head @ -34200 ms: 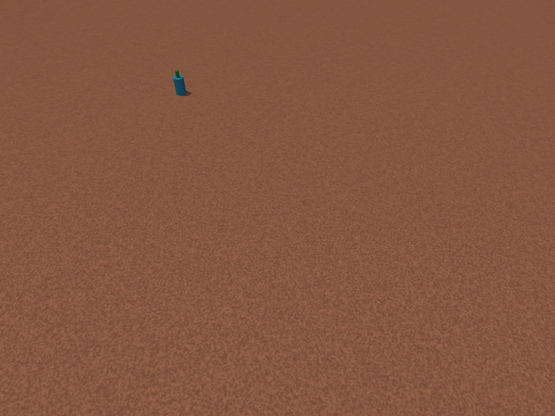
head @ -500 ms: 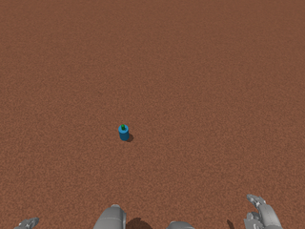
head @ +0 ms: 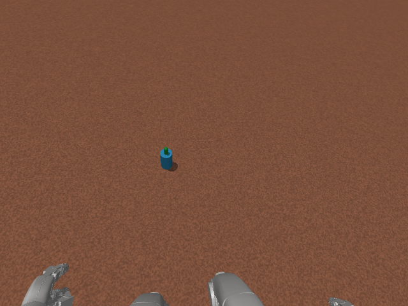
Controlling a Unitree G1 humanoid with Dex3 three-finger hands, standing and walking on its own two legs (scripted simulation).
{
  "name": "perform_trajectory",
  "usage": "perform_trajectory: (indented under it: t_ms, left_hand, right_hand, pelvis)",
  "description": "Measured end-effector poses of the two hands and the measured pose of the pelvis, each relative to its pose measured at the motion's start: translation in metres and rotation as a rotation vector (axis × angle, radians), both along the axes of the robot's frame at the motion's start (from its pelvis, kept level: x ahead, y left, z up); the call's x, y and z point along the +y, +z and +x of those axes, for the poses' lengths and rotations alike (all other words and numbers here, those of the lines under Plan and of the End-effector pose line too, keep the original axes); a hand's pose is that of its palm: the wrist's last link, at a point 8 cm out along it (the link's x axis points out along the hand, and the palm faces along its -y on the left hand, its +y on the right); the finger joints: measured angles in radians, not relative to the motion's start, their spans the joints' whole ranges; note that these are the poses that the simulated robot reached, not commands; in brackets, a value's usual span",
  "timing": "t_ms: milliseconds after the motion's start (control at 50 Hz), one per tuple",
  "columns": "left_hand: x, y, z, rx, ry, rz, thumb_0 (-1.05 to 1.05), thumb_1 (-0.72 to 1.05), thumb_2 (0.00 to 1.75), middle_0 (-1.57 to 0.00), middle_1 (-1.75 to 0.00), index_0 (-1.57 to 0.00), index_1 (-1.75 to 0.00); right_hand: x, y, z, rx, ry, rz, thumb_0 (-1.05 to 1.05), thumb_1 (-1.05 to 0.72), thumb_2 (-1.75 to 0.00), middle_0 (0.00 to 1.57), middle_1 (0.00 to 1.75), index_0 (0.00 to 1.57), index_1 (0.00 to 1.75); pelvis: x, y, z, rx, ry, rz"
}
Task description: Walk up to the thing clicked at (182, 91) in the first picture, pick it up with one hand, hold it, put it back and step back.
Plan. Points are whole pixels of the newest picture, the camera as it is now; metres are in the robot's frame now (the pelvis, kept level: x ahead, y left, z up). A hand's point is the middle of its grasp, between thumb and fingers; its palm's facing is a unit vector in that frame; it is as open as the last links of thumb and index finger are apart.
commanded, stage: step back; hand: left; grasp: from the side
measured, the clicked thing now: (166, 156) +0.86 +0.14 -0.68
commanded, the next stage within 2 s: stand in 1.46 s
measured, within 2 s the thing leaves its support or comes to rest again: neither
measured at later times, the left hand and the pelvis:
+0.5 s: hand out of the picture -0.11 +0.22 -0.13, palm faces +0.01 -0.89 -0.45, open 7.3 cm; pelvis -0.17 -0.06 +0.00, yaw +0 degrees
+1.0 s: hand out of the picture -0.18 +0.20 -0.13, palm faces +0.10 -0.91 -0.41, open 7.3 cm; pelvis -0.20 -0.08 +0.01, yaw +3 degrees
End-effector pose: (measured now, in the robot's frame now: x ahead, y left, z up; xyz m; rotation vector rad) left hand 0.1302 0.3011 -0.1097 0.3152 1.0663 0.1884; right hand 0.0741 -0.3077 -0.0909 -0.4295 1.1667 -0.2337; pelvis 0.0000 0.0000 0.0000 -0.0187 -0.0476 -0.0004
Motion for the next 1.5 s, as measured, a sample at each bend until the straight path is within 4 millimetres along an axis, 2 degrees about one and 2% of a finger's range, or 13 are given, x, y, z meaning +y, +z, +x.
perform_trajectory:
  t_ms: [100, 200, 280, 360, 520, 600, 680, 900, 1000, 1080, 1240, 1380, 1500]
  left_hand:
    - [-0.003, -0.004, -0.059, 0.066, 0.009, 0.013, 0.00, 0.91, 0.90, -0.20, -0.30, -0.21, -0.30]
    - [-0.014, -0.014, -0.119, 0.140, -0.006, 0.062, 0.00, 0.91, 0.90, -0.20, -0.30, -0.21, -0.30]
    - [-0.037, -0.008, -0.173, 0.175, 0.013, 0.070, 0.00, 0.91, 0.90, -0.20, -0.30, -0.21, -0.30]
    - [-0.048, 0.011, -0.217, 0.194, 0.040, 0.083, 0.00, 0.91, 0.90, -0.20, -0.30, -0.21, -0.30]
    - [-0.039, 0.021, -0.248, 0.083, 0.065, 0.120, 0.00, 0.90, 0.90, -0.20, -0.30, -0.21, -0.30]
    - [-0.029, 0.012, -0.264, 0.044, 0.099, 0.105, 0.00, 0.90, 0.90, -0.20, -0.30, -0.21, -0.30]
    - [-0.036, 0.012, -0.280, 0.072, 0.105, 0.065, 0.00, 0.91, 0.90, -0.20, -0.30, -0.21, -0.30]
    - [-0.062, 0.011, -0.307, 0.089, 0.125, 0.071, 0.00, 0.91, 0.90, -0.20, -0.30, -0.21, -0.30]
    - [-0.065, 0.019, -0.318, 0.114, 0.159, 0.065, 0.00, 0.90, 0.90, -0.20, -0.30, -0.21, -0.30]
    - [-0.056, 0.020, -0.316, 0.135, 0.170, 0.066, 0.00, 0.90, 0.90, -0.20, -0.30, -0.21, -0.30]
    - [-0.023, -0.003, -0.279, 0.142, 0.169, 0.039, 0.00, 0.90, 0.90, -0.20, -0.30, -0.21, -0.30]
    - [-0.022, -0.007, -0.232, 0.104, 0.121, 0.017, 0.00, 0.91, 0.90, -0.20, -0.30, -0.21, -0.30]
    - [-0.027, 0.000, -0.208, 0.080, 0.097, 0.009, 0.00, 0.91, 0.90, -0.20, -0.30, -0.21, -0.30]
  right_hand:
    - [-0.020, 0.014, -0.010, -0.076, 0.018, -0.029, 0.01, -0.90, -0.90, 0.21, 0.30, 0.21, 0.31]
    - [-0.051, 0.005, -0.029, -0.143, 0.034, -0.034, 0.01, -0.90, -0.90, 0.21, 0.30, 0.20, 0.31]
    - [-0.074, -0.012, -0.059, -0.142, 0.002, -0.010, 0.01, -0.90, -0.90, 0.20, 0.30, 0.20, 0.30]
    - [-0.075, -0.014, -0.099, -0.093, -0.027, 0.039, 0.01, -0.90, -0.90, 0.20, 0.30, 0.20, 0.30]
    - [-0.064, -0.034, -0.174, 0.047, 0.012, 0.074, 0.01, -0.90, -0.90, 0.20, 0.30, 0.20, 0.30]
    - [-0.049, -0.034, -0.197, 0.070, 0.027, 0.088, 0.01, -0.90, -0.90, 0.20, 0.30, 0.20, 0.30]
    - [-0.044, -0.023, -0.209, 0.021, 0.015, 0.113, 0.01, -0.90, -0.90, 0.20, 0.30, 0.20, 0.30]
    - [-0.075, -0.024, -0.193, -0.012, 0.018, 0.102, 0.01, -0.90, -0.90, 0.20, 0.30, 0.20, 0.30]
    - [-0.080, -0.019, -0.182, 0.011, 0.052, 0.094, 0.01, -0.90, -0.90, 0.20, 0.30, 0.20, 0.30]
    - [-0.077, -0.019, -0.177, 0.049, 0.060, 0.081, 0.01, -0.90, -0.90, 0.20, 0.30, 0.20, 0.30]
    - [-0.041, -0.021, -0.161, 0.067, 0.058, 0.055, 0.01, -0.90, -0.90, 0.20, 0.30, 0.20, 0.30]
    - [-0.018, -0.018, -0.130, 0.009, 0.054, 0.084, 0.01, -0.90, -0.90, 0.20, 0.30, 0.20, 0.30]
    - [-0.008, -0.015, -0.101, -0.056, 0.047, 0.111, 0.01, -0.90, -0.90, 0.20, 0.30, 0.20, 0.30]
  pelvis:
    - [-0.014, 0.001, -0.036, 0.027, -0.033, -0.004]
    - [-0.036, -0.012, -0.081, 0.025, -0.075, 0.020]
    - [-0.051, -0.016, -0.115, -0.003, -0.046, -0.028]
    - [-0.059, -0.003, -0.134, 0.011, -0.059, 0.060]
    - [-0.060, -0.005, -0.176, 0.029, 0.021, 0.025]
    - [-0.058, -0.007, -0.192, -0.006, 0.041, 0.070]
    - [-0.057, 0.001, -0.197, -0.014, 0.042, 0.043]
    - [-0.080, -0.001, -0.200, -0.015, 0.038, 0.008]
    - [-0.077, 0.007, -0.195, -0.007, 0.055, 0.019]
    - [-0.070, 0.008, -0.187, 0.003, 0.071, 0.016]
    - [-0.042, -0.002, -0.168, 0.011, 0.080, 0.036]
    - [-0.036, 0.000, -0.154, 0.025, 0.061, 0.010]
    - [-0.033, 0.004, -0.146, 0.018, 0.055, 0.009]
